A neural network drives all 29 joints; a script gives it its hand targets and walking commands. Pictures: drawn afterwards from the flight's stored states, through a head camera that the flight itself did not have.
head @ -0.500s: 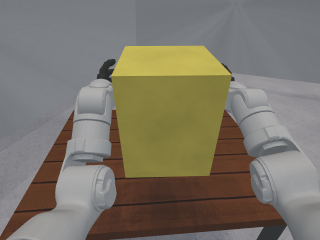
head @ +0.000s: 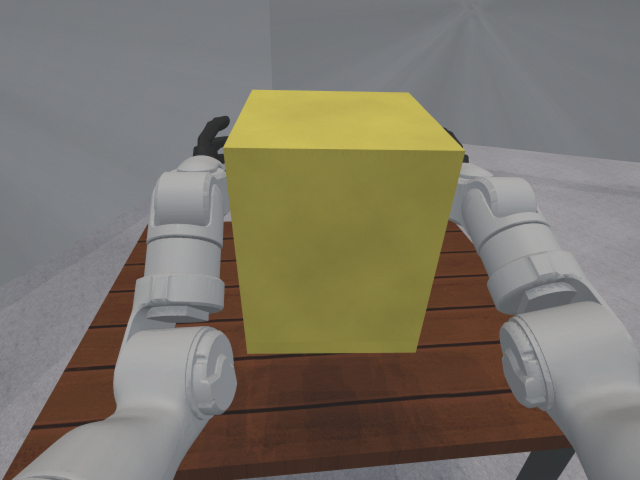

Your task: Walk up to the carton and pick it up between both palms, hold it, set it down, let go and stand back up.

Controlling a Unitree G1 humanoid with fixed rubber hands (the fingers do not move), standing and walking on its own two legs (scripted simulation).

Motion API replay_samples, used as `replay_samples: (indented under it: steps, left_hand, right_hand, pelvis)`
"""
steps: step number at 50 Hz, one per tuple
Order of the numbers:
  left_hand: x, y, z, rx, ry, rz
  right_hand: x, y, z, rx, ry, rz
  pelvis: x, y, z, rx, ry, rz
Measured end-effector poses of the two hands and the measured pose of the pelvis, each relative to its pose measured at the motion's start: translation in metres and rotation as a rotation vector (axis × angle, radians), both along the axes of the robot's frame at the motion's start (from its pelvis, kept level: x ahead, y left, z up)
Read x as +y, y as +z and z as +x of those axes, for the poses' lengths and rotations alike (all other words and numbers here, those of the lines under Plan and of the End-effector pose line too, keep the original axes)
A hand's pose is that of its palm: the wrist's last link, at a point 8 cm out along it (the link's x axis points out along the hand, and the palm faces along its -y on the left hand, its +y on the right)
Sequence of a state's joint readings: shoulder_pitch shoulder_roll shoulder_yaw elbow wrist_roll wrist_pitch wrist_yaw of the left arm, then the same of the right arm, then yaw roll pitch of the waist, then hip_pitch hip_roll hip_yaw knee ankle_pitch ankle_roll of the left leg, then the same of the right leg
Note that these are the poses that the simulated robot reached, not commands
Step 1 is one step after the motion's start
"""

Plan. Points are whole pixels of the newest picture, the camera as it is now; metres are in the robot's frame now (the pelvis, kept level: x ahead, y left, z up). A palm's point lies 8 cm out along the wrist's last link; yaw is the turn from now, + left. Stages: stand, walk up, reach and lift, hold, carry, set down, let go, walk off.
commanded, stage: hold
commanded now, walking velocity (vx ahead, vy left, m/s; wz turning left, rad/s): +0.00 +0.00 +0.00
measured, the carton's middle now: (331, 217) +0.35 +0.00 +0.25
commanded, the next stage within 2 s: none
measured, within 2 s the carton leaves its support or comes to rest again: neither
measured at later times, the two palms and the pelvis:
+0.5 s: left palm (205, 175) +0.36 +0.15 +0.30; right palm (449, 179) +0.36 -0.15 +0.30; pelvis +0.00 +0.00 +0.00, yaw +0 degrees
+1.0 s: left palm (206, 175) +0.37 +0.14 +0.30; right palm (450, 181) +0.36 -0.15 +0.29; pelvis +0.00 +0.00 +0.00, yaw +0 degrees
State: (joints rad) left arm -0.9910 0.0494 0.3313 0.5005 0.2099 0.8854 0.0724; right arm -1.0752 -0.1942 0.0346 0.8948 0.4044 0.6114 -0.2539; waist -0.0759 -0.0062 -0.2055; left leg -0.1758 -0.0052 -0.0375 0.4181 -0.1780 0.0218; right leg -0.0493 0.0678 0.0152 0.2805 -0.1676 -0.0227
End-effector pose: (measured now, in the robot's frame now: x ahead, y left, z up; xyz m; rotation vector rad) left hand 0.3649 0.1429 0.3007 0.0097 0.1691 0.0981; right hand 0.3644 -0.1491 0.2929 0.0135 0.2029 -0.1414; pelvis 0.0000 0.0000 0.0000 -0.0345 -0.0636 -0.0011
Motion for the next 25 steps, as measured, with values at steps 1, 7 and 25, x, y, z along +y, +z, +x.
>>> replay_samples:
  steps: [1, 7, 25]
  left_hand:
    - [0.0003, -0.0004, 0.0002, 0.000, -0.001, 0.002]
    - [0.0022, -0.0033, 0.0003, 0.000, -0.001, -0.004]
    - [0.0037, -0.0003, 0.0000, -0.012, -0.002, -0.005]
  right_hand:
    - [0.0002, -0.0001, 0.0001, 0.000, 0.000, -0.001]
    - [0.0021, -0.0002, 0.0005, 0.001, 0.002, -0.016]
    - [0.0036, 0.0035, -0.0003, -0.008, -0.004, 0.002]
  pelvis:
    - [-0.0002, 0.0000, 0.0000, 0.002, 0.001, 0.000]
    - [-0.0009, 0.0001, -0.0004, 0.002, 0.001, 0.000]
    - [0.0000, -0.0002, -0.0009, 0.007, 0.003, -0.002]
